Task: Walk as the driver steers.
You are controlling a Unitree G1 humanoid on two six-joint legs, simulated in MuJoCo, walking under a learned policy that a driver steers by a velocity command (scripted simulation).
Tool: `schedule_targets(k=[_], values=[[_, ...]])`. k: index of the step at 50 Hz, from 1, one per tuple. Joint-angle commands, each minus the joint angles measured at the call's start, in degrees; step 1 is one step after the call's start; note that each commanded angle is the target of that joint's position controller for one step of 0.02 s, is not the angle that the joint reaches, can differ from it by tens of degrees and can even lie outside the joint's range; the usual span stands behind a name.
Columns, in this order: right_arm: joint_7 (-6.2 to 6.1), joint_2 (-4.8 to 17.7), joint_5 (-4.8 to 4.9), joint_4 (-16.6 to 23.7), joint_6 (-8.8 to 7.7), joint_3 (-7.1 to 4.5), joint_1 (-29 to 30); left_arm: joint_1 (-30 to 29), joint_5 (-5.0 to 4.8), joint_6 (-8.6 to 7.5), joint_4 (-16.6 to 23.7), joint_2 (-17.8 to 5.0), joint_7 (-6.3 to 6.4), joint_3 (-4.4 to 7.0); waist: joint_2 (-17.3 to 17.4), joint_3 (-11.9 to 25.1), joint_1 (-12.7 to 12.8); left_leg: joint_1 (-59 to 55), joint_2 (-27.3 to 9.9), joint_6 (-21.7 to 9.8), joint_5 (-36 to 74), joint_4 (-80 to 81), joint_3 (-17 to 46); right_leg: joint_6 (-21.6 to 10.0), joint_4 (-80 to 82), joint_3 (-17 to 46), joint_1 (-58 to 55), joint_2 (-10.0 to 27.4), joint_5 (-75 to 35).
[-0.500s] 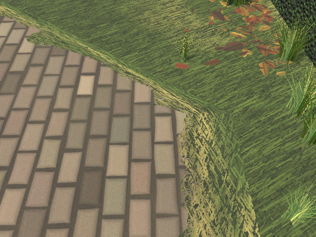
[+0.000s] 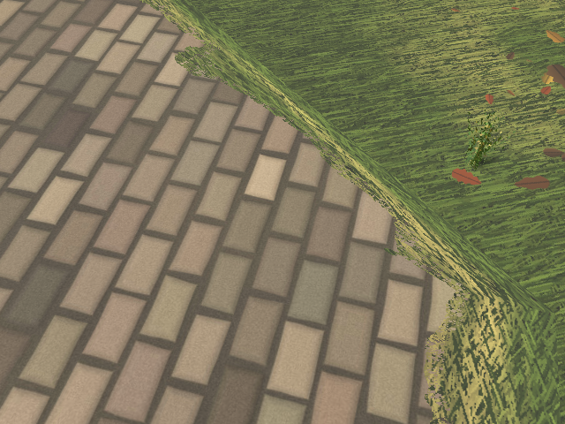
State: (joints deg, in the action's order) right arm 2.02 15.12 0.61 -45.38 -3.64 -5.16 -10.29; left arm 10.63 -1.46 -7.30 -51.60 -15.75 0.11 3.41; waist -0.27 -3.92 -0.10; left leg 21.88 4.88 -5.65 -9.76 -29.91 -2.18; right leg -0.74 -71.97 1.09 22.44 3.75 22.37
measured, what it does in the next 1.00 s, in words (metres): walks ahead: right foot, then left foot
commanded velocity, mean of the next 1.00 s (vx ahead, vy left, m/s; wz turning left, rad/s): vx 0.50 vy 0.00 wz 0.22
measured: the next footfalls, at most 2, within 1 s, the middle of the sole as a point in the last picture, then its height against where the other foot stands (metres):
right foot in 0.36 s outside the picture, level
left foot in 0.88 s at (224, 334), level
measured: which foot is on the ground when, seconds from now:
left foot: down 0.00-0.38, up 0.40-0.86, down 0.88-1.00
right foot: up 0.00-0.34, down 0.36-0.90, up 0.92-1.00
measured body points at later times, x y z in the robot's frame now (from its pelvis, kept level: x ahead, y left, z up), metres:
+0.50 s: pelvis +0.30 -0.05 +0.00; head +0.33 -0.05 +0.45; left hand +0.38 +0.24 -0.10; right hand +0.42 -0.30 -0.12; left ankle +0.17 +0.06 -0.63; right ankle +0.37 -0.13 -0.73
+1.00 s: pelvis +0.56 +0.06 +0.00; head +0.59 +0.07 +0.45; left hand +0.54 +0.34 -0.13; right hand +0.78 -0.16 -0.08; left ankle +0.61 +0.16 -0.73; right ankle +0.46 -0.11 -0.64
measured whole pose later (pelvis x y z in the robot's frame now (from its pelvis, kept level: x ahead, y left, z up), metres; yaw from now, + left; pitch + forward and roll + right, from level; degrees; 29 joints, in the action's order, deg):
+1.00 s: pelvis +0.56 +0.06 +0.00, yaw +11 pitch +2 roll +0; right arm 1.5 15.1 0.1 -39.8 -5.0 -2.7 -8.3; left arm 18.7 -1.4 -4.8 -51.1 -16.7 -0.6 2.4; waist -0.8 -1.0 1.8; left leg 22.9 1.2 -3.3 -8.3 -29.4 -2.4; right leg -1.5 -64.6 1.5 19.8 1.4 24.8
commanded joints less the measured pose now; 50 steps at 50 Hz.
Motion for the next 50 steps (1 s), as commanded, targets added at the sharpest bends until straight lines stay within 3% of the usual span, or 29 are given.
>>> schedule_targets(k=[1, 3, 5, 9, 13, 16, 17, 18, 19, 20, 21, 22, 23, 24, 25, 28, 30, 35, 38, 40, 42, 43, 44, 45, 46, 47, 48, 49, 50], values=[[-0.66, 5.92, -0.37, 4.32, -1.32, -1.17, -1.03, 1.05, 1.07, -0.16, 4.42, -6.82, 0.08, 1.99, -0.08, 8.33, 1.38, -16.00, -15.75, -12.07, 14.35, 15.65, 22.59, 0.35, 5.40, 4.01, 13.20, 4.16, -3.26], [-1.36, 7.85, 0.02, 4.29, -1.54, -1.56, -2.27, -0.31, 1.92, 1.05, 5.45, -5.28, 0.27, 1.76, 0.24, 6.76, 1.88, -11.18, -14.89, -12.40, 16.99, 17.24, 19.93, 2.35, 11.27, 2.76, 12.45, 3.76, -5.92], [-2.22, 9.14, 0.27, 4.15, -1.46, -1.93, -4.07, -5.07, 2.33, 1.44, 7.25, -4.46, 0.53, 1.42, 1.21, 5.07, 0.65, -9.14, -13.07, -11.43, 16.84, 17.72, 17.28, 3.88, 19.60, 1.91, 13.55, 2.58, -12.57], [-2.76, 8.79, 0.41, 3.63, -0.94, -1.78, -6.96, -12.44, 1.77, 0.89, 9.24, -2.74, -0.25, 0.45, 4.78, 4.09, -2.78, -7.26, -9.77, -7.37, 9.38, 16.67, 13.65, 3.63, 37.27, 0.25, 8.57, -1.15, -28.09], [-2.62, 7.80, 0.43, 1.51, -0.92, -1.31, -11.08, -16.01, 1.22, -0.04, 10.98, -4.48, -1.42, 0.53, 6.12, 3.35, -4.72, -13.66, -13.31, -6.60, 6.93, 13.18, 17.37, 1.49, 42.38, 1.03, 8.69, -1.60, -28.26], [-3.01, 8.64, 0.08, 1.14, -0.24, -1.44, -11.54, -14.25, 1.21, -0.92, 11.20, -6.39, -2.02, 1.07, 7.79, 3.16, -3.09, -19.38, -16.02, -5.63, 12.88, 9.01, 20.53, -1.13, 44.48, 0.19, 7.41, -2.35, -20.40], [-3.08, 8.62, 0.10, 1.47, 0.00, -1.33, -10.52, -10.40, 1.33, -1.19, 10.22, -7.23, -1.97, 1.59, 8.15, 4.58, -0.72, -19.96, -14.92, -4.71, 20.33, 5.43, 19.83, -2.49, 46.46, -1.26, 2.45, -3.56, -19.77], [-2.99, 7.37, -0.12, 2.05, 0.05, -0.77, -9.58, -3.44, 1.85, -1.41, 8.36, -9.22, -1.76, 2.56, 7.25, 9.42, 2.53, -18.22, -11.87, -3.21, 26.55, -2.74, 17.54, -4.64, 45.86, -0.51, -7.91, -2.57, -21.75], [-3.01, 5.60, -0.88, 3.49, 0.04, 0.22, -9.07, 6.66, 2.41, -1.38, 7.17, -12.25, -1.51, 3.30, 2.09, 17.95, 6.67, -9.86, -7.96, -0.97, 17.23, -18.62, 13.63, -8.54, 43.99, 9.21, -23.38, 6.26, -22.93], [-2.77, 1.30, 0.81, 3.32, -0.87, 1.30, -18.78, 13.04, 2.30, -0.60, 4.31, -16.15, -1.92, 4.63, -17.12, 24.71, 3.32, 12.71, 0.98, 3.71, -15.62, -39.06, 9.21, -18.55, 49.15, 35.86, -43.47, 18.23, -10.99], [-2.81, 5.92, 1.50, 2.52, -1.32, 0.86, -17.06, 13.07, 0.31, -0.34, 4.18, -10.58, -2.24, 3.25, -13.07, 21.76, 5.21, 21.39, -1.13, 3.55, -23.00, -45.57, 13.53, -17.65, 54.47, 43.57, -43.49, 18.71, 3.40], [-2.67, 8.78, 1.78, 3.95, -1.51, 0.15, -9.93, 9.15, 0.22, 0.03, 5.10, -7.40, -1.96, 2.31, -7.49, 12.98, 6.04, 24.77, -3.84, 3.16, -18.08, -47.04, 12.76, -14.73, 55.48, 35.07, -36.18, 16.59, 4.90], [-2.75, 8.24, 0.98, 5.20, -1.64, 0.40, -5.69, 5.28, 1.06, 0.54, 6.06, -6.65, -1.77, 1.77, -2.51, 8.86, 4.67, 23.23, -6.68, 3.00, -13.47, -45.11, 9.90, -13.13, 56.46, 28.32, -28.22, 14.36, -0.25], [-2.73, 7.56, -0.13, 5.96, -1.74, 0.28, -3.46, 3.11, 1.62, 0.73, 6.27, -5.54, -1.82, 1.28, -0.96, 5.36, 3.32, 21.80, -8.49, 3.08, -10.50, -41.27, 8.89, -13.03, 58.10, 24.09, -21.62, 12.40, -6.20], [-2.62, 6.91, -0.27, 6.15, -1.62, 0.15, -4.31, 2.24, 2.20, 0.57, 6.28, -4.93, -1.74, 0.92, -3.11, 5.22, 1.50, 18.42, -10.22, 3.11, -8.62, -38.49, 8.80, -12.77, 59.06, 21.10, -17.93, 11.00, -11.20], [-2.54, 4.26, -0.08, 6.17, -1.02, 0.75, -5.32, 3.45, 1.41, 0.26, 5.14, -5.63, -1.54, 1.03, -4.52, 5.20, 0.28, 16.41, -11.62, 4.18, -7.54, -31.49, 6.68, -13.20, 61.72, 14.30, -14.95, 9.06, -20.38], [-2.59, 3.39, -0.48, 7.64, -0.97, 1.28, -1.76, 4.72, 1.10, 0.42, 4.52, -7.66, -1.06, 1.56, -3.50, 4.52, 0.91, 17.87, -12.15, 5.35, -3.16, -24.97, 5.54, -13.53, 63.11, 11.31, -14.75, 9.20, -25.13], [-1.73, 2.00, 0.06, 9.52, -1.43, 2.10, 6.77, 8.47, 0.27, 1.47, 3.10, -8.81, -0.59, 1.64, -3.49, 3.06, 3.95, 13.56, -9.95, 5.77, 11.73, -7.77, 2.81, -10.51, 63.43, 4.01, -14.99, 6.11, -26.38], [-0.87, 2.37, 0.60, 11.19, -1.72, 2.12, 11.51, 11.76, 0.04, 2.24, 1.75, -9.08, -0.61, 1.55, -3.87, 1.63, 5.61, 13.28, -8.72, 5.22, 12.48, -2.99, 2.25, -10.13, 61.99, 4.64, -18.67, 8.01, -25.34], [-0.22, 3.13, 0.70, 12.28, -2.02, 1.94, 13.16, 12.50, -0.04, 2.92, 1.15, -9.65, -0.46, 1.69, -4.40, 1.00, 5.28, 13.54, -8.10, 3.94, 9.09, -0.68, 2.31, -9.48, 60.05, 5.50, -22.29, 9.94, -27.06], [0.10, 4.78, 0.55, 12.12, -2.27, 1.30, 10.76, 11.64, -0.06, 3.51, 1.03, -10.79, -0.18, 2.02, -5.33, 2.37, 2.87, 8.86, -6.82, 2.25, 5.47, 1.45, 1.60, -8.29, 56.09, 5.35, -24.55, 10.77, -34.70], [-0.03, 6.17, 0.26, 10.80, -2.32, 0.49, 5.85, 10.44, -0.18, 3.75, 1.23, -11.11, -0.04, 2.05, -5.24, 5.25, -0.34, 1.35, -5.23, 0.96, 5.78, 3.37, 0.09, -7.22, 50.41, 3.54, -24.15, 9.39, -43.34], [-0.50, 8.93, -0.08, 8.24, -2.21, -0.90, -2.72, 10.23, 0.12, 3.83, 1.61, -9.96, 0.08, 1.58, -4.11, 10.89, -4.18, -11.63, -5.43, -0.92, 7.24, 3.13, 0.30, -5.68, 40.35, 1.24, -20.25, 6.64, -46.46], [-1.22, 13.39, -0.90, 6.44, -1.89, -2.13, -13.69, 9.82, 1.73, 3.54, 3.51, -6.96, 0.22, 0.28, 2.93, 19.82, -8.08, -29.26, -16.87, -5.06, 10.45, 0.62, 12.93, -3.43, 21.93, -1.55, -7.99, 3.13, -30.36], [-0.89, 16.60, -1.11, 5.55, -1.55, -2.47, -14.80, 16.66, 1.21, 2.16, 4.27, -0.78, -0.18, -1.50, 18.08, 25.63, -3.76, -44.46, -28.18, -13.83, -1.17, 7.64, 39.58, -0.61, 4.13, -0.32, 13.73, -6.61, 8.57], [-0.80, 11.19, -0.31, 5.74, -1.43, -1.21, -15.01, 13.51, -0.04, 1.19, 3.55, -7.04, -0.62, -0.16, 12.44, 23.55, -6.11, -43.06, -26.97, -12.70, -8.74, 10.81, 42.26, -1.11, -2.14, 5.60, 20.51, -3.64, 10.87], [-0.93, 9.22, -0.07, 6.04, -1.48, -0.39, -11.19, 8.30, -0.91, 0.68, 5.26, -9.03, -0.92, 0.44, 9.36, 15.18, -5.61, -35.92, -24.85, -10.37, -6.20, 11.73, 33.36, -1.61, -2.46, 4.31, 23.68, -0.96, 5.76], [-0.86, 8.32, -0.34, 6.43, -1.47, 0.03, -7.61, 5.63, -0.46, 0.63, 5.63, -8.33, -0.75, 0.34, 4.71, 11.05, -3.93, -27.98, -22.32, -9.14, -0.49, 13.06, 27.14, -1.46, 0.07, 2.95, 21.69, 1.45, 0.70], [-0.63, 7.21, -0.79, 6.62, -1.53, 0.32, -4.83, 4.53, 0.45, 0.90, 5.87, -7.88, -0.61, 0.58, 3.52, 8.12, -2.15, -21.45, -20.51, -8.71, 4.11, 14.88, 23.25, -1.02, 3.38, 2.68, 19.44, 2.88, -2.32]])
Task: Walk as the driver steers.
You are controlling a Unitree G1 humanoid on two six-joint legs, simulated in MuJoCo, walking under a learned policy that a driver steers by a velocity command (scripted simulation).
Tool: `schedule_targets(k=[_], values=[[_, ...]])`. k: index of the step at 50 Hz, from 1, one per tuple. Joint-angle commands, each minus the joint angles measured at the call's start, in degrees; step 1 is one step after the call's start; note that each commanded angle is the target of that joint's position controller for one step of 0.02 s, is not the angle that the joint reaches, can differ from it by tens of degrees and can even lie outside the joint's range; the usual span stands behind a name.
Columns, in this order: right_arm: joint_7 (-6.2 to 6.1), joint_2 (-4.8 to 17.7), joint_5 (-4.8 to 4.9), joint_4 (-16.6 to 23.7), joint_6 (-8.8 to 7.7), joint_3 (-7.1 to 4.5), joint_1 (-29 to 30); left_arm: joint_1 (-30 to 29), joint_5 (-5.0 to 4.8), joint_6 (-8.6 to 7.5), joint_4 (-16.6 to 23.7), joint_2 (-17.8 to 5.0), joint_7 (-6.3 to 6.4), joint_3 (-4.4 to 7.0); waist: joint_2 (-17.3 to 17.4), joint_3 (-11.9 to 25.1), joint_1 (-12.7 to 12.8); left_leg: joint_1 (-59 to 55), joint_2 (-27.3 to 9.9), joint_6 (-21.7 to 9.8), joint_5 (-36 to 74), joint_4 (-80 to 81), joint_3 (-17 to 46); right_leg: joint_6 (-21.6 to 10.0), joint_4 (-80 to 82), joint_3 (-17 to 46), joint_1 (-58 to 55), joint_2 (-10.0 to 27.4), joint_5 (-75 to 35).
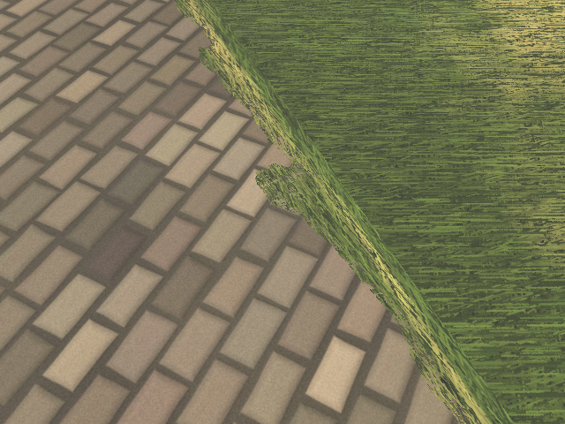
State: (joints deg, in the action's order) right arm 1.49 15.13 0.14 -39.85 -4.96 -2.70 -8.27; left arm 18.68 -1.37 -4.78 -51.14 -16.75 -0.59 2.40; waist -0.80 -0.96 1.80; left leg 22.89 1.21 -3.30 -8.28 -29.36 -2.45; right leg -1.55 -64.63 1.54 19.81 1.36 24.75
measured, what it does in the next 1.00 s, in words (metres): walks ahead: right foot, then left foot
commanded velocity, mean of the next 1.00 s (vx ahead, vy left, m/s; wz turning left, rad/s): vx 0.50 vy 0.00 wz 0.00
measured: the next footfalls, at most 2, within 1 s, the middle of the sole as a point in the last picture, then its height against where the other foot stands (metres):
right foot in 0.42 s outside the picture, level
left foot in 0.96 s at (261, 332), level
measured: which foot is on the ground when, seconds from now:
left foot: down 0.00-0.42, up 0.44-0.94, down 0.96-1.00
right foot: up 0.00-0.40, down 0.42-0.98, up 1.00-1.00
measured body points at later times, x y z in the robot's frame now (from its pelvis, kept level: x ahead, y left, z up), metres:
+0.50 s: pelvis +0.27 -0.05 -0.01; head +0.30 -0.06 +0.44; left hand +0.46 +0.20 -0.10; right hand +0.28 -0.34 -0.14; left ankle +0.11 +0.09 -0.66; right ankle +0.35 -0.15 -0.73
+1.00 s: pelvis +0.54 -0.01 -0.01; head +0.58 +0.00 +0.44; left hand +0.53 +0.27 -0.15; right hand +0.75 -0.25 -0.09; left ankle +0.65 +0.09 -0.73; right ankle +0.37 -0.15 -0.70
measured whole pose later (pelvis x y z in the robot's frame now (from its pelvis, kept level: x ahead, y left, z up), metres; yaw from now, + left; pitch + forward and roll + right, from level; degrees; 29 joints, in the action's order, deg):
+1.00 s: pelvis +0.54 -0.01 -0.01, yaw -1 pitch +3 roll -1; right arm 2.0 14.8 0.2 -42.6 -5.4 -2.5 -2.8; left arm 21.2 -0.7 -2.7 -53.1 -16.9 0.3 3.4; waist -0.2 -1.3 3.4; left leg 28.3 -0.8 -3.5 -6.2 -32.2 -2.3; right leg -0.3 -39.0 -0.5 4.8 1.0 26.1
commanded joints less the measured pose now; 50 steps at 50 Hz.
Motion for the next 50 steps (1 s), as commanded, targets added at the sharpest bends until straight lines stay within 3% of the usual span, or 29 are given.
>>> schedule_targets(k=[1, 2, 5, 7, 11, 16, 19, 20, 21, 22, 23, 24, 25, 26, 27, 28, 29, 31, 34, 38, 41, 43, 46, 47, 48, 49, 50], values=[[0.06, 5.94, -0.79, 1.19, -0.45, -1.74, -5.31, -2.48, 0.66, -0.88, 5.15, -6.08, 0.09, 1.67, 4.24, 4.19, -2.09, -18.14, -15.27, -10.66, 5.14, 16.48, 20.64, -0.09, -2.35, 2.65, 18.74, 6.50, -6.92], [0.14, 6.33, -0.68, 0.88, -0.80, -1.93, -4.78, -1.23, 0.47, -0.21, 4.98, -4.91, 0.11, 1.48, 6.08, 4.17, -0.94, -15.35, -15.28, -11.46, 6.55, 18.06, 19.35, 0.50, -0.79, 2.57, 16.50, 6.79, -7.66], [-0.15, 7.48, -0.20, -0.75, -1.55, -2.36, -5.62, -3.78, 1.07, 0.96, 5.79, -3.55, 0.45, 1.26, 4.55, 1.94, -0.35, -12.28, -14.09, -11.79, 9.63, 20.98, 14.00, 2.07, 5.41, 1.90, 17.88, 7.21, -12.53], [-0.65, 8.23, -0.11, -1.87, -1.37, -2.55, -7.22, -7.65, 1.43, 0.89, 6.96, -3.09, 0.34, 1.11, 3.45, 0.80, -1.29, -13.07, -13.43, -11.13, 10.91, 21.78, 11.46, 2.56, 12.08, 1.80, 19.76, 7.22, -19.29], [-1.28, 9.50, 0.37, -3.89, -0.82, -2.74, -10.37, -15.24, 1.08, 0.20, 8.86, -1.76, -0.40, 0.48, 3.65, -0.93, -4.10, -14.03, -11.53, -8.78, 9.21, 22.16, 6.93, 2.25, 25.88, -0.19, 16.89, 4.94, -29.93], [-1.57, 10.47, 0.95, -7.11, 0.42, -3.07, -14.81, -22.15, 0.49, -0.50, 12.02, -2.60, -1.77, 0.38, 4.30, -2.70, -6.20, -22.57, -15.00, -7.97, 9.65, 18.40, 7.97, 0.43, 33.27, -0.56, 18.14, 3.20, -26.37], [-1.99, 11.40, 1.08, -7.85, 1.32, -3.40, -13.85, -19.08, 0.57, -0.96, 11.93, -4.47, -2.28, 1.05, 5.97, -0.63, -3.53, -26.19, -16.04, -6.24, 20.01, 13.00, 8.19, -1.94, 35.86, -2.11, 12.07, 1.25, -20.24], [-2.13, 11.46, 1.15, -7.76, 1.64, -3.32, -12.62, -13.81, 0.78, -1.05, 10.46, -5.77, -2.08, 1.89, 5.94, 2.49, -0.32, -25.57, -14.24, -5.06, 29.14, 6.87, 6.36, -3.22, 37.63, -4.05, 4.05, -0.66, -20.45], [-2.31, 9.86, 0.75, -7.46, 1.80, -2.63, -12.70, -4.67, 1.03, -1.04, 7.77, -8.77, -1.56, 3.36, 4.63, 8.76, 3.38, -20.86, -11.11, -3.29, 30.70, -4.11, 3.83, -5.22, 36.49, -3.27, -9.90, 0.12, -22.58], [-2.28, 5.90, -0.23, -5.71, 1.14, -1.18, -15.97, 3.90, 1.97, -0.85, 6.53, -13.96, -1.04, 4.63, -3.69, 17.94, 4.36, -3.00, -5.65, 0.06, 14.31, -24.68, 0.61, -11.42, 34.59, 14.20, -31.50, 13.46, -22.88], [-1.90, 1.94, -0.13, -6.21, -0.10, 0.10, -20.00, 6.58, 1.23, -0.43, 5.48, -14.40, -1.28, 4.67, -15.52, 23.59, 3.23, 13.77, 2.34, 2.19, -24.62, -38.97, 4.99, -17.28, 42.81, 36.83, -42.98, 21.21, -12.29], [-1.44, 7.81, 1.25, -5.86, -0.99, -1.32, -15.03, 5.65, 0.49, -0.32, 5.70, -9.85, -1.20, 3.33, -10.09, 18.79, 5.01, 20.51, -0.85, 1.50, -24.88, -44.97, 9.85, -15.20, 45.73, 35.93, -40.17, 19.66, -4.56], [-1.23, 9.28, 2.08, -4.21, -1.45, -1.69, -10.17, 1.35, 0.46, -0.22, 6.43, -8.44, -1.02, 2.78, -7.26, 10.97, 4.03, 23.16, -3.79, 0.86, -19.45, -44.55, 7.78, -13.16, 47.20, 28.29, -32.10, 18.15, -5.94], [-1.48, 8.87, 1.44, -3.77, -1.48, -1.64, -7.57, -2.47, 1.05, -0.17, 7.10, -7.24, -1.01, 2.40, -3.22, 6.82, 2.42, 21.23, -6.26, 0.87, -14.28, -41.74, 6.48, -12.32, 48.87, 23.02, -23.94, 16.12, -10.00], [-1.64, 8.35, 0.78, -3.76, -1.06, -1.90, -7.15, -5.07, 1.64, -0.29, 7.50, -5.61, -1.16, 1.95, -2.88, 4.02, 0.45, 18.17, -8.00, 1.09, -11.08, -38.57, 6.50, -11.92, 50.84, 19.02, -17.37, 14.26, -14.39], [-1.66, 7.46, 0.68, -4.10, -0.40, -1.93, -8.55, -6.38, 2.09, -0.52, 7.58, -4.68, -1.24, 1.69, -4.24, 3.60, -1.33, 14.57, -9.07, 1.31, -9.12, -36.97, 6.87, -11.74, 52.58, 16.49, -13.38, 12.96, -16.75], [-1.75, 6.32, 0.70, -4.53, 0.25, -1.77, -9.68, -6.72, 1.89, -0.84, 7.38, -4.53, -1.31, 1.73, -4.58, 3.41, -2.18, 12.77, -9.41, 1.71, -8.23, -35.53, 6.70, -12.06, 54.21, 14.50, -11.25, 12.25, -18.20], [-2.05, 5.23, 0.36, -4.19, 1.09, -1.57, -8.75, -6.12, 1.52, -1.42, 6.46, -5.72, -1.09, 2.10, -3.90, 1.99, -2.84, 13.47, -9.82, 2.86, -5.37, -32.07, 6.12, -12.75, 56.35, 10.79, -9.05, 11.82, -22.43], [-2.05, 4.65, -0.09, -2.64, 1.04, -1.33, -3.37, -3.75, 1.38, -1.22, 5.05, -7.04, -0.26, 2.51, -2.32, 0.37, -1.68, 16.75, -10.04, 4.13, 3.53, -22.80, 5.78, -12.15, 57.56, 6.65, -10.44, 10.91, -26.71], [-1.14, 3.00, 0.31, -0.99, 0.30, -0.56, 4.31, -0.40, 0.77, -0.61, 3.49, -8.06, 0.35, 2.66, -2.27, -1.21, 1.18, 13.96, -7.77, 4.00, 13.30, -9.02, 3.43, -10.01, 57.80, 2.05, -11.86, 9.01, -26.21], [-0.21, 3.18, 0.81, 0.67, -0.09, -0.35, 9.18, 2.91, 0.37, 0.14, 1.78, -8.68, 0.44, 2.85, -2.37, -2.57, 3.02, 14.26, -6.56, 3.46, 13.15, -3.83, 2.97, -9.93, 56.25, 2.43, -16.43, 10.92, -25.08], [0.47, 3.83, 0.95, 1.70, -0.39, -0.43, 10.86, 3.71, 0.17, 0.80, 0.95, -9.00, 0.62, 3.06, -2.83, -3.08, 2.89, 14.84, -6.06, 2.27, 10.04, -1.47, 3.32, -9.36, 54.21, 3.13, -20.30, 12.82, -26.59], [0.93, 6.10, 0.78, 1.11, -0.75, -1.26, 6.83, 2.15, -0.03, 1.59, 0.68, -10.12, 1.02, 3.53, -4.34, -0.51, -0.55, 7.44, -3.87, -0.21, 4.10, 0.95, 1.78, -7.59, 48.02, 3.01, -23.53, 13.75, -38.42], [0.70, 7.71, 0.54, -0.83, -0.78, -2.27, 0.45, 0.97, -0.05, 1.90, 0.84, -9.84, 1.14, 3.39, -3.92, 3.31, -4.18, -1.68, -2.02, -1.62, 4.44, 2.52, -0.03, -6.32, 40.52, 0.95, -22.58, 11.58, -46.88], [0.15, 10.86, 0.23, -3.57, -0.70, -3.70, -9.10, 1.24, 0.55, 1.99, 1.39, -7.80, 1.28, 2.56, -2.04, 10.21, -7.92, -16.78, -4.09, -3.79, 6.18, 0.73, 1.97, -4.46, 28.28, -1.49, -16.26, 8.45, -45.02], [-0.35, 16.86, -1.00, -4.59, -0.44, -5.04, -16.43, 6.25, 1.50, 1.14, 3.26, -2.46, 1.02, 0.79, 9.35, 19.64, -7.50, -39.74, -18.77, -11.33, 3.63, 0.30, 23.76, -0.78, 5.94, -4.39, 4.40, 1.34, -24.45], [-0.10, 14.83, 0.12, -5.46, -0.10, -4.50, -18.07, 7.29, 1.01, -0.21, 2.49, -1.26, 0.65, 0.20, 17.55, 24.56, -7.52, -46.49, -24.45, -16.58, -5.44, 9.90, 43.87, 0.60, -6.26, 1.37, 17.49, -4.67, 7.94]])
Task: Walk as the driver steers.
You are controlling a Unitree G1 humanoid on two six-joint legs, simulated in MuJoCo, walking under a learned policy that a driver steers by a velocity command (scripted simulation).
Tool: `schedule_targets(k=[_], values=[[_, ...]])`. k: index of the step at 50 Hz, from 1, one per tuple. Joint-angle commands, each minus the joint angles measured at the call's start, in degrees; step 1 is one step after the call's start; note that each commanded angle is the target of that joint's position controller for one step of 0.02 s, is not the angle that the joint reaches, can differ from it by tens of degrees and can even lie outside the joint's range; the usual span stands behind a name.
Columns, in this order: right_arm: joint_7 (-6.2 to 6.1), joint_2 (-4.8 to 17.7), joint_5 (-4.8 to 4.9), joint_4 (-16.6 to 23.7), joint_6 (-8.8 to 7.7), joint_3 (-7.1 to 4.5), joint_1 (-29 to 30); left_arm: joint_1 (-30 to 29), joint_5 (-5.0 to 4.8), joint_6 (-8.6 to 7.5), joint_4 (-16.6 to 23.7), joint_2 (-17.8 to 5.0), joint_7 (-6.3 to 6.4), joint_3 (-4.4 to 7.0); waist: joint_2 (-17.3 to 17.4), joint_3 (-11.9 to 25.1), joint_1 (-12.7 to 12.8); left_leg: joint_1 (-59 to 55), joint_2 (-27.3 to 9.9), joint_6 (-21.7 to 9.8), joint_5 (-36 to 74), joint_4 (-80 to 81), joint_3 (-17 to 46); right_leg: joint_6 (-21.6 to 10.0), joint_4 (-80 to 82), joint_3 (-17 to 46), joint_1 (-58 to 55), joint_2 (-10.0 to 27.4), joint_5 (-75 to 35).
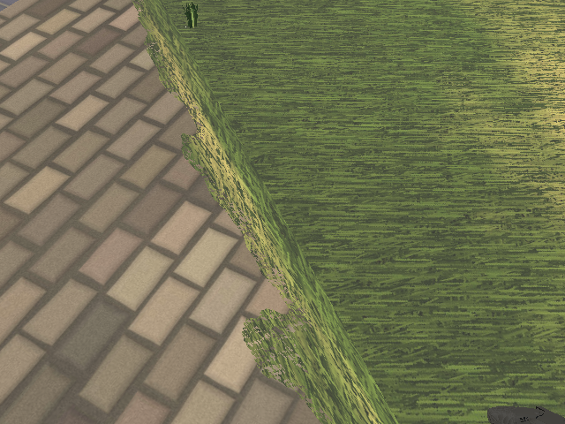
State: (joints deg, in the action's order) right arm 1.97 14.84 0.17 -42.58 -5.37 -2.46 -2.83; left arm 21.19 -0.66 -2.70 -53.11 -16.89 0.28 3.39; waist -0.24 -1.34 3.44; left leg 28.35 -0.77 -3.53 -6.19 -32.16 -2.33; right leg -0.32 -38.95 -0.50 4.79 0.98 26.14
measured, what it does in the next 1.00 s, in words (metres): walks ahead, turning right: right foot, then left foot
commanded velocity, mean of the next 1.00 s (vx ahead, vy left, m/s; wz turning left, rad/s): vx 0.50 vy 0.00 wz -0.39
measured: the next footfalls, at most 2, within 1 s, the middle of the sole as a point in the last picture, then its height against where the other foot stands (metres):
right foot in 0.52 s outside the picture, level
left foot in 1.00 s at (331, 303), level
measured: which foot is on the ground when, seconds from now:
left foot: down 0.00-0.52, up 0.54-0.98, down 1.00-1.00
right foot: up 0.00-0.50, down 0.52-1.00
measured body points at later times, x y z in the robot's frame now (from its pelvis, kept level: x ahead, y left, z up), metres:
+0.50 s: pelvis +0.27 -0.03 +0.00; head +0.30 -0.04 +0.45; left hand +0.51 +0.17 -0.10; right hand +0.23 -0.31 -0.14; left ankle +0.11 +0.10 -0.72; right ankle +0.38 -0.15 -0.72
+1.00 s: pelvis +0.56 -0.09 +0.00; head +0.58 -0.11 +0.45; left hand +0.71 +0.16 -0.11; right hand +0.66 -0.41 -0.08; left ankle +0.73 -0.05 -0.72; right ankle +0.38 -0.14 -0.72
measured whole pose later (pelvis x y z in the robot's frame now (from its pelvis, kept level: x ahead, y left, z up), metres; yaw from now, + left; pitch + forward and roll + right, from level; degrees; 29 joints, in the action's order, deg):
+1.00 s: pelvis +0.56 -0.09 +0.00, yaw -26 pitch +2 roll -1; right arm 1.9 15.6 -0.1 -42.4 -6.9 -2.2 -2.6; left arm 21.7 -0.8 -2.4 -44.9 -16.4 0.5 4.4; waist 1.5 0.0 4.1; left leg 27.3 -0.6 -1.8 -1.4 -27.1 0.4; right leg -2.8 -25.3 8.3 1.0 -4.5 25.5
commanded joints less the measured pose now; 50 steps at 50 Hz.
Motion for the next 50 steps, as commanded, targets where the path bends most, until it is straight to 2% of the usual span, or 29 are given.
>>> schedule_targets(k=[1, 2, 3, 4, 5, 7, 9, 11, 14, 18, 20, 22, 24, 25, 26, 27, 28, 29, 30, 31, 32, 34, 36, 40, 43, 45, 48, 49, 50], values=[[-0.64, 11.32, 0.36, -2.16, 0.30, -3.48, -20.44, 0.45, -1.48, -3.21, 5.13, -6.83, -0.65, 0.71, 11.13, 17.24, -9.98, -46.63, -21.03, -13.32, -13.14, 14.23, 38.08, -1.63, -36.95, 7.53, 38.79, -0.57, 5.61], [-0.90, 9.37, 0.09, -1.41, 0.30, -2.91, -16.64, -3.97, -2.30, -3.54, 6.31, -7.34, -0.76, 0.82, 7.80, 10.82, -9.07, -38.62, -19.10, -10.92, -11.74, 15.19, 29.56, -2.39, -35.90, 6.23, 39.74, 2.32, 0.60], [-0.84, 7.67, -0.28, -1.24, 0.16, -2.37, -12.87, -5.86, -1.79, -3.27, 6.48, -6.72, -0.53, 0.89, 4.43, 6.23, -7.18, -30.36, -16.81, -9.56, -8.21, 17.45, 23.46, -2.24, -32.13, 5.29, 37.63, 4.65, -4.02], [-0.76, 5.74, -0.67, -1.10, -0.30, -1.86, -10.31, -5.70, -1.20, -2.46, 6.17, -6.46, -0.26, 1.36, 5.27, 3.88, -5.30, -24.94, -14.81, -8.36, -5.08, 19.54, 18.91, -2.08, -28.65, 5.85, 34.62, 6.40, -7.26], [-0.68, 5.32, -0.99, -1.29, -0.67, -1.80, -9.00, -4.00, -1.16, -1.50, 5.55, -5.39, -0.19, 1.37, 6.50, 3.16, -3.89, -21.29, -13.93, -7.88, -3.32, 21.45, 15.83, -1.75, -27.48, 6.23, 31.27, 7.00, -9.36], [-0.74, 5.83, -1.13, -2.24, -1.46, -2.13, -8.80, -2.88, -1.16, -0.13, 5.15, -3.34, -0.06, 1.21, 5.72, 1.94, -2.79, -18.12, -13.62, -8.31, 1.22, 24.16, 11.02, -0.94, -26.02, 6.60, 30.25, 7.06, -12.16], [-1.22, 6.86, -1.42, -3.29, -1.79, -2.54, -9.50, -5.11, -0.98, 0.38, 6.11, -3.03, 0.15, 1.40, 4.15, 0.44, -2.83, -18.54, -13.66, -8.31, 4.97, 25.38, 7.08, -0.21, -22.46, 7.91, 33.61, 6.80, -16.92], [-1.79, 7.24, -1.43, -4.16, -1.70, -2.66, -10.26, -7.26, -0.69, 0.20, 6.86, -2.80, -0.08, 1.53, 3.58, -0.17, -3.29, -20.38, -13.04, -7.57, 7.96, 25.74, 3.12, 0.19, -16.94, 8.20, 35.70, 6.15, -23.25], [-2.44, 7.94, -1.11, -4.74, -1.41, -2.67, -10.38, -11.99, -0.40, -0.28, 8.34, -1.66, -1.08, 1.10, 3.26, -1.42, -4.81, -21.15, -11.52, -5.81, 9.38, 26.44, -2.79, -0.01, -6.75, 4.60, 33.72, 5.41, -31.45], [-2.94, 9.31, -0.38, -6.89, -0.19, -3.18, -14.75, -19.33, -0.32, -0.33, 11.94, -0.27, -2.39, 0.27, 1.89, -4.05, -7.95, -28.81, -13.97, -5.49, 12.21, 24.96, -5.72, -1.27, 0.81, 1.28, 36.27, 4.90, -31.02], [-3.01, 9.90, 0.11, -7.57, 0.88, -3.50, -15.87, -21.45, -0.40, -0.27, 13.85, -0.48, -3.15, 0.25, 2.11, -4.52, -8.23, -33.73, -15.48, -5.12, 16.82, 22.22, -6.61, -2.32, 2.62, -0.34, 37.96, 4.24, -26.65], [-3.32, 11.04, 0.50, -7.35, 1.84, -3.88, -14.80, -20.87, -0.50, -0.16, 15.15, -1.47, -3.84, 0.72, 3.50, -3.14, -6.56, -36.12, -16.08, -4.01, 30.74, 17.19, -8.22, -4.08, 3.57, -3.11, 34.54, 2.09, -21.07], [-3.90, 12.63, 0.72, -6.74, 2.76, -4.35, -13.44, -14.73, -0.62, 0.18, 14.73, -4.07, -3.97, 2.17, 5.92, 1.77, -2.39, -36.40, -15.61, -2.66, 49.54, 6.18, -9.61, -6.54, 2.88, -6.48, 24.52, -2.16, -15.31], [-4.10, 12.90, 0.90, -6.41, 3.14, -4.31, -12.25, -6.72, -0.79, 0.22, 12.97, -6.66, -3.61, 3.68, 5.33, 5.95, 2.26, -32.85, -13.90, -1.19, 50.54, -4.59, -10.79, -8.48, 6.15, -6.81, 13.15, -4.44, -17.47], [-4.26, 11.99, 0.43, -5.52, 2.77, -3.82, -12.12, 2.92, -0.72, 0.66, 10.72, -11.07, -2.47, 5.72, 1.25, 11.22, 6.68, -20.43, -11.46, 1.30, 36.77, -20.67, -10.90, -11.47, 8.74, 1.10, -4.51, -1.26, -19.13], [-3.02, 2.66, -1.84, -2.65, 1.06, -0.97, -17.82, 3.09, -1.22, 0.57, 10.40, -17.30, -1.74, 6.71, -14.45, 15.56, 0.08, 7.07, 0.26, 5.08, -19.89, -41.64, -7.49, -22.01, 11.25, 31.68, -25.62, 13.94, -14.86], [-1.98, 5.71, 0.26, -1.80, -1.68, -1.03, -13.49, 4.99, -0.62, -0.14, 12.02, -13.69, -1.87, 5.40, -9.04, 23.70, 3.15, 15.21, 3.34, 4.54, -28.36, -49.67, 6.33, -25.84, 20.35, 48.62, -30.88, 18.75, -8.46], [-1.35, 8.67, 2.49, -0.02, -3.16, -1.87, -7.18, 3.08, -0.09, -0.70, 11.76, -10.35, -1.88, 4.47, -5.97, 16.00, 4.50, 20.07, -0.11, 2.97, -23.14, -48.85, 8.02, -22.20, 21.76, 39.99, -26.33, 16.86, -11.98], [-1.49, 8.27, 2.17, 0.40, -3.81, -1.61, -5.95, -0.65, -0.37, -1.07, 12.26, -8.50, -1.84, 3.95, -1.80, 10.67, 2.04, 18.63, -2.77, 2.15, -17.97, -43.55, 7.66, -19.82, 21.68, 32.45, -17.83, 14.28, -16.41], [-1.92, 8.44, 0.63, -0.23, -3.75, -1.96, -5.69, -4.93, -0.41, -1.10, 13.16, -6.55, -1.79, 3.32, 0.53, 6.71, -0.57, 14.84, -4.53, 2.58, -15.47, -38.24, 7.22, -18.20, 22.43, 26.87, -8.97, 11.94, -22.16], [-2.04, 9.15, -0.10, -0.44, -3.09, -2.48, -6.77, -7.42, 0.21, -1.15, 14.27, -5.17, -1.54, 2.75, -0.35, 5.36, -2.67, 10.43, -5.71, 3.12, -13.63, -35.33, 7.48, -17.73, 23.73, 23.62, -2.94, 10.44, -26.69], [-2.02, 8.18, -0.62, -0.18, -1.60, -2.59, -8.21, -8.39, 0.17, -1.19, 15.01, -5.82, -1.09, 2.82, -0.80, 4.15, -4.53, 6.97, -5.99, 4.85, -12.29, -30.39, 6.73, -17.79, 25.73, 21.03, 3.16, 9.10, -30.58], [-2.25, 6.52, -1.07, 0.87, -0.74, -2.11, -5.99, -7.20, -0.03, -1.28, 14.92, -7.71, -0.33, 3.30, -1.01, 2.64, -4.40, 6.52, -5.34, 6.70, -8.23, -23.72, 5.36, -17.41, 26.68, 17.59, 7.53, 7.70, -33.24], [-1.49, 3.96, -0.80, 2.39, -0.89, -0.80, 1.44, -4.02, -0.24, -0.93, 13.71, -7.54, 0.49, 3.19, -3.54, 1.54, -0.69, 1.57, -2.79, 7.31, 10.19, -5.40, 3.58, -13.16, 26.38, 11.03, 10.48, 3.75, -28.60], [-0.79, 4.94, 0.13, 3.70, -1.33, -0.85, 5.30, -0.59, -0.35, -0.96, 11.92, -7.53, 0.23, 3.02, -4.48, 0.59, 1.40, 0.75, -1.90, 6.18, 14.20, -0.10, 4.09, -12.32, 25.45, 13.34, 7.27, 5.99, -23.59], [-0.37, 6.28, 0.12, 4.52, -1.71, -1.20, 6.65, 0.69, -0.44, -0.81, 11.08, -7.49, 0.23, 2.99, -4.58, -0.04, 1.60, 2.66, -1.81, 4.59, 10.84, 2.46, 4.74, -11.92, 22.76, 15.70, 2.31, 8.27, -23.65], [-0.07, 7.94, 0.11, 4.19, -2.27, -1.87, 3.42, 0.31, -0.14, -0.22, 10.51, -8.16, 0.47, 3.21, -6.41, 0.07, -0.83, -0.12, -0.94, 1.75, 3.84, 4.49, 3.72, -10.49, 18.34, 17.84, -2.52, 10.48, -31.26], [-0.25, 9.09, -0.11, 2.76, -2.44, -2.62, -1.54, -0.68, -0.12, -0.04, 10.78, -7.64, 0.49, 2.97, -6.18, 2.50, -3.63, -6.72, 0.46, 0.23, 3.75, 6.38, 2.20, -9.36, 13.13, 16.39, -2.72, 8.44, -39.67], [-0.48, 11.30, -0.74, 1.11, -2.64, -3.54, -9.34, -1.22, 0.25, 0.00, 11.43, -5.91, 0.42, 2.20, -4.52, 9.03, -7.18, -19.19, -2.87, -2.51, 6.08, 4.43, 5.03, -7.65, 2.38, 13.65, 0.92, 5.27, -41.39]])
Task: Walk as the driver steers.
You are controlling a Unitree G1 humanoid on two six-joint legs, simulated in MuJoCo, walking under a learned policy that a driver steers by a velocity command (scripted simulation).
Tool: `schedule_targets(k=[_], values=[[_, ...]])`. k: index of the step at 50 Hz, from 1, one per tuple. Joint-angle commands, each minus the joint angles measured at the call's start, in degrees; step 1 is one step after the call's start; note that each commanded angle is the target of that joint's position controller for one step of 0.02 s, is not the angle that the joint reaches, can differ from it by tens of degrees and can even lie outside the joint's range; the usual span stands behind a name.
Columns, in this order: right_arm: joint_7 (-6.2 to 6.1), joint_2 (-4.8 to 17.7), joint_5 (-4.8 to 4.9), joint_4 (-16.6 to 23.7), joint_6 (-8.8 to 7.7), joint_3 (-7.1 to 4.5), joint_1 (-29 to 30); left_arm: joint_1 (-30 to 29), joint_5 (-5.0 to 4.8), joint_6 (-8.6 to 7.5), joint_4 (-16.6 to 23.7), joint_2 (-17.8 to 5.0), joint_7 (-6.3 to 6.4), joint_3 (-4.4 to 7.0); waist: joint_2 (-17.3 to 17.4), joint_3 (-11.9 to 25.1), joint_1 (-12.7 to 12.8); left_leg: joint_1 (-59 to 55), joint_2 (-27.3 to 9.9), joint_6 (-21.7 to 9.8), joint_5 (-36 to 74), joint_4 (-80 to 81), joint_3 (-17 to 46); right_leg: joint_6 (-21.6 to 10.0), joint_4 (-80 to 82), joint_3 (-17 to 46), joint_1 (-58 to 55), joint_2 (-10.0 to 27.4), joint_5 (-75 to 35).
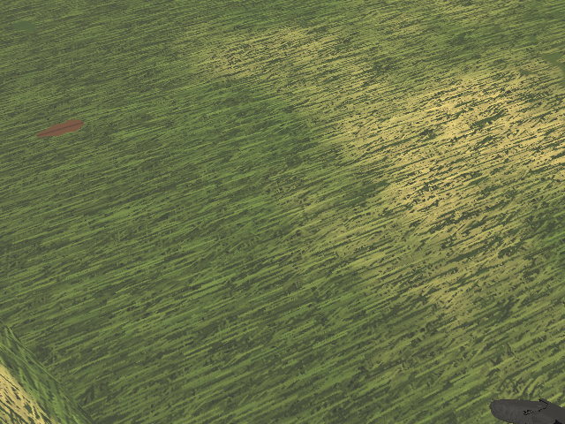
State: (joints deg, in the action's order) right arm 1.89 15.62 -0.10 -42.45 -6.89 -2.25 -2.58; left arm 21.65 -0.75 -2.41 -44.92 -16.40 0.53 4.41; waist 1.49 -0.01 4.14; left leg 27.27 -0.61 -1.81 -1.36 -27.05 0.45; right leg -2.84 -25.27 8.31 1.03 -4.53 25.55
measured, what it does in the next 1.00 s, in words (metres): walks ahead, turning left: right foot, then left foot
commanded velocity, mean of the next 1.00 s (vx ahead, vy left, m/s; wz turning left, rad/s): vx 0.50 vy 0.00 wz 0.38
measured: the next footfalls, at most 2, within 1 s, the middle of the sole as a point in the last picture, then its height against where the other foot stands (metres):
right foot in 0.48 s outside the picture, level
left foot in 0.98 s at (216, 367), level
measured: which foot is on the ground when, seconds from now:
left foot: down 0.00-0.50, up 0.52-0.96, down 0.98-1.00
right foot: down 0.00-0.00, up 0.02-0.46, down 0.48-1.00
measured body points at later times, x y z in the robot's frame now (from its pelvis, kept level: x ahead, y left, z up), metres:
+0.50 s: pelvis +0.27 +0.00 +0.00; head +0.30 +0.00 +0.45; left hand +0.49 +0.26 -0.05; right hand +0.30 -0.29 -0.12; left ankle +0.13 +0.11 -0.72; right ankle +0.39 -0.11 -0.73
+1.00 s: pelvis +0.51 +0.10 -0.01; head +0.54 +0.13 +0.44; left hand +0.39 +0.38 -0.14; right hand +0.82 -0.02 -0.08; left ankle +0.57 +0.23 -0.73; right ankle +0.40 -0.11 -0.71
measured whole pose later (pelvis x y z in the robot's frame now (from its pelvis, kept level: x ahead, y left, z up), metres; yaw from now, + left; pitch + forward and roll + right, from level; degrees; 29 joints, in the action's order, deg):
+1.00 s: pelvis +0.51 +0.10 -0.01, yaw +28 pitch +2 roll -2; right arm 2.7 16.7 1.3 -35.1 -1.1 -3.8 -4.0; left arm 18.6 -0.9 -2.9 -48.4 -17.8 0.6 5.1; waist 1.0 -2.9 3.4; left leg 30.4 -0.3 -5.2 -7.2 -36.2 -2.5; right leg 3.2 -34.7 -13.2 -0.4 6.3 27.0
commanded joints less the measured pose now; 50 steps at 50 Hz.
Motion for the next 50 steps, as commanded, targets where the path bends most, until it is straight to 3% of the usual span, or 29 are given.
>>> schedule_targets(k=[1, 2, 3, 4, 5, 6, 7, 9, 12, 15, 18, 20, 22, 23, 24, 25, 26, 27, 28, 29, 31, 33, 36, 40, 45, 47, 48, 49, 50], values=[[-0.57, 15.08, -1.32, -0.07, -1.07, -4.90, -17.88, 3.25, 0.50, -0.77, 4.29, -3.08, 0.18, 0.02, 3.62, 17.22, -8.49, -39.51, -14.73, -11.39, -1.85, -1.34, 19.88, -1.28, -30.90, 0.09, 21.24, 3.94, -25.85], [0.19, 14.55, -0.25, -2.50, -0.40, -5.06, -22.12, 7.30, -0.38, -1.56, 3.80, -1.63, 0.05, -0.69, 16.58, 20.83, -8.08, -48.33, -21.56, -16.54, -16.29, 7.64, 41.14, 1.02, -44.00, -0.25, 35.76, -1.10, 7.44], [0.18, 9.99, 1.17, -2.15, -0.15, -3.72, -20.36, 2.20, -1.15, -1.83, 4.05, -6.83, -0.12, 0.32, 9.63, 13.46, -9.57, -44.32, -20.51, -14.14, -27.38, 9.95, 39.97, 0.64, -49.17, 2.27, 42.54, 2.32, 6.12], [-0.01, 8.35, 1.03, -1.35, 0.36, -3.06, -16.14, -3.76, -0.94, -2.06, 5.64, -7.97, -0.21, 0.55, 5.15, 6.49, -9.18, -36.49, -18.17, -12.09, -25.88, 11.15, 32.82, 0.44, -48.38, -0.64, 44.15, 5.27, 0.68], [-0.05, 7.62, 0.32, -0.80, 0.86, -2.61, -13.09, -7.17, -0.04, -2.40, 6.56, -7.47, -0.15, 0.50, 2.22, 2.18, -8.04, -28.92, -15.74, -11.66, -19.92, 12.49, 27.55, 0.49, -45.34, -2.60, 42.91, 7.25, -3.41], [-0.02, 6.68, -0.18, -0.44, 1.00, -2.18, -11.46, -7.79, 0.64, -2.57, 6.81, -6.77, -0.16, 0.69, 2.15, 0.17, -6.47, -23.86, -13.73, -11.58, -14.24, 13.73, 24.40, 0.70, -41.70, -2.82, 40.60, 8.85, -6.15], [-0.05, 6.14, -0.44, -0.28, 0.99, -1.89, -10.78, -6.82, 0.83, -2.58, 6.79, -5.87, -0.21, 0.69, 3.28, 0.42, -5.07, -21.12, -12.14, -11.55, -9.82, 14.70, 22.34, 1.03, -39.35, -3.01, 37.61, 9.65, -7.58], [-0.29, 6.55, 0.25, -0.57, 0.89, -2.03, -11.26, -5.89, 0.99, -2.44, 6.81, -4.12, -0.18, 0.39, 4.11, 1.21, -4.04, -19.17, -10.82, -12.49, -3.65, 15.97, 19.01, 2.23, -34.19, -4.12, 35.54, 9.89, -8.13], [-1.36, 9.00, 0.90, -1.33, 1.23, -2.95, -12.88, -11.46, 1.27, -2.54, 8.58, -2.51, -0.06, -0.35, 2.91, 0.19, -4.99, -16.96, -9.45, -12.40, 1.12, 17.20, 14.78, 4.28, -22.34, -5.14, 34.72, 9.24, -15.41], [-2.01, 9.84, 1.42, -2.20, 1.93, -3.34, -15.50, -17.26, 0.87, -3.05, 9.62, -1.62, -0.55, -0.84, 3.01, -0.49, -6.98, -14.98, -7.47, -10.66, 0.99, 16.52, 12.01, 5.41, -11.24, -5.58, 30.06, 7.06, -25.20], [-2.30, 9.87, 1.81, -3.13, 2.79, -3.46, -19.09, -22.07, 0.16, -3.72, 10.95, -2.41, -1.20, -0.70, 3.27, -0.99, -8.64, -16.20, -8.28, -10.15, -1.21, 14.21, 14.07, 5.60, -5.93, -5.20, 27.46, 5.38, -28.01], [-2.58, 10.00, 1.90, -3.18, 3.38, -3.61, -19.89, -23.15, -0.10, -4.24, 11.55, -3.74, -1.53, -0.24, 3.83, -0.99, -8.24, -18.23, -9.33, -9.31, -3.56, 11.68, 17.09, 4.90, -2.88, -4.38, 25.61, 5.00, -25.84], [-2.81, 10.25, 1.78, -2.83, 3.84, -3.85, -19.05, -20.38, -0.21, -4.74, 11.00, -5.17, -1.56, 0.44, 4.96, -0.19, -5.83, -18.60, -9.58, -7.99, -3.42, 7.89, 19.11, 3.43, -0.38, -4.71, 20.19, 4.92, -23.01], [-2.83, 9.14, 1.58, -2.46, 3.93, -3.53, -18.62, -15.88, 0.01, -4.89, 9.73, -6.41, -1.29, 1.17, 4.75, 1.93, -3.39, -17.20, -7.56, -6.67, -1.15, 3.67, 18.42, 2.00, 1.43, -5.41, 13.09, 5.00, -22.33], [-2.63, 6.65, 1.10, -1.46, 3.72, -2.64, -17.68, -8.71, 0.89, -5.11, 8.71, -8.77, -0.80, 2.08, 2.79, 7.64, 0.26, -12.51, -4.23, -4.74, -1.99, -6.96, 15.89, -0.84, 0.09, -1.43, 1.08, 10.08, -21.42], [-2.66, 2.70, 0.70, 0.16, 3.08, -1.50, -20.46, -0.64, 1.65, -4.67, 7.82, -13.15, -0.31, 3.21, -8.02, 16.19, 1.81, 2.88, 2.45, -1.10, -15.62, -25.94, 8.46, -6.30, -0.49, 13.83, -18.32, 22.49, -18.01], [-2.68, 2.97, 1.83, 1.70, 2.53, -1.10, -23.99, 2.04, 1.15, -3.76, 6.26, -13.34, -0.76, 3.27, -21.81, 19.82, 0.34, 15.62, 3.20, 0.15, -33.87, -39.21, 6.47, -11.48, 5.59, 33.63, -23.13, 30.28, -5.61], [-2.72, 8.09, 2.60, 0.96, 2.72, -2.48, -21.53, -0.42, 0.77, -3.56, 6.71, -8.59, -0.79, 2.02, -13.68, 12.51, 0.87, 19.66, -0.38, 0.43, -29.95, -45.08, 8.55, -10.11, 7.66, 30.23, -17.24, 27.97, 1.98], [-2.58, 9.01, 2.34, 1.75, 3.10, -2.84, -17.08, -3.23, 0.68, -3.32, 6.91, -6.40, -0.68, 1.27, -9.50, 6.40, 0.77, 19.98, -2.13, 0.60, -25.23, -45.81, 6.84, -8.37, 8.59, 21.34, -10.17, 25.63, -1.23], [-2.45, 8.28, 1.78, 2.12, 3.43, -2.91, -15.38, -6.30, 1.07, -3.26, 6.70, -5.16, -0.84, 0.76, -6.58, 2.96, -0.82, 17.92, -3.81, 0.88, -21.35, -44.14, 6.17, -7.71, 10.44, 15.59, -3.59, 23.20, -6.73], [-1.99, 6.38, 1.71, 2.61, 4.44, -3.05, -15.14, -9.98, 1.45, -3.53, 5.99, -3.60, -0.91, 0.35, -8.54, -0.34, -3.49, 13.68, -6.35, 1.20, -17.42, -40.67, 6.03, -7.05, 13.70, 6.99, 4.40, 20.18, -14.62], [-1.74, 4.60, 1.72, 3.49, 5.24, -2.74, -14.33, -10.57, 1.23, -4.12, 5.11, -4.27, -0.88, 0.78, -8.09, -1.00, -4.20, 13.07, -6.78, 2.00, -14.52, -38.85, 5.21, -7.75, 15.94, 1.56, 6.67, 19.73, -20.52], [-1.36, 3.90, 1.27, 5.30, 5.48, -2.42, -11.05, -9.69, 1.29, -4.35, 3.59, -6.29, -0.58, 1.59, -5.47, -1.42, -3.93, 14.60, -7.16, 2.94, -7.95, -31.66, 5.07, -8.48, 17.08, -4.46, 5.55, 20.03, -26.91], [0.12, 2.87, 1.31, 7.27, 4.90, -1.67, -4.28, -8.30, 0.84, -3.64, 2.16, -8.38, -0.12, 2.14, -4.52, -2.75, -1.51, 11.19, -5.99, 1.99, 2.19, -18.20, 1.59, -6.56, 17.08, -12.31, 4.20, 18.75, -28.87], [1.42, 4.24, 1.35, 10.79, 5.18, -2.00, 1.41, -5.32, -0.69, -2.15, 0.09, -11.21, -0.06, 3.11, -4.84, -4.37, -0.71, 9.73, -3.93, -1.34, -3.62, -10.39, -2.16, -4.31, 13.02, -16.30, -3.41, 21.30, -35.85], [1.42, 6.46, 1.06, 10.76, 5.54, -3.23, -2.37, -5.62, -1.20, -1.35, 0.04, -13.10, 0.21, 3.62, -6.59, -0.79, -3.79, 1.82, 0.14, -3.81, -9.66, -9.56, -5.74, -3.00, 3.78, -18.61, -5.05, 20.96, -55.12], [1.17, 8.58, 1.17, 8.93, 5.70, -4.62, -9.91, -6.33, -1.48, -0.85, 0.16, -13.17, 0.35, 3.54, -5.89, 3.22, -8.36, -8.42, 3.02, -5.63, -8.13, -6.54, -7.30, -1.69, -6.63, -20.57, -3.08, 19.40, -60.94], [0.27, 12.46, 1.38, 6.15, 6.14, -6.68, -19.92, -5.24, -0.83, -0.91, 0.42, -11.35, 0.62, 2.74, -3.47, 8.48, -12.81, -25.18, 3.62, -7.93, -5.64, -5.25, -4.37, 0.60, -21.09, -21.50, 6.53, 17.18, -54.44], [-0.75, 19.44, 1.79, 5.75, 6.11, -7.93, -21.79, -0.75, 1.96, -1.77, 3.33, -4.04, 0.10, 0.20, 12.36, 12.64, -8.77, -45.44, -12.10, -16.50, -10.04, -2.67, 23.92, 4.40, -43.29, -20.69, 32.41, 9.22, -8.95]])
Over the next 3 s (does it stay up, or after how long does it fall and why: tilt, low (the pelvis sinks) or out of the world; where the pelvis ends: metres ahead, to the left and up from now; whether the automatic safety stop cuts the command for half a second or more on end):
stays up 1.31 0.58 0.00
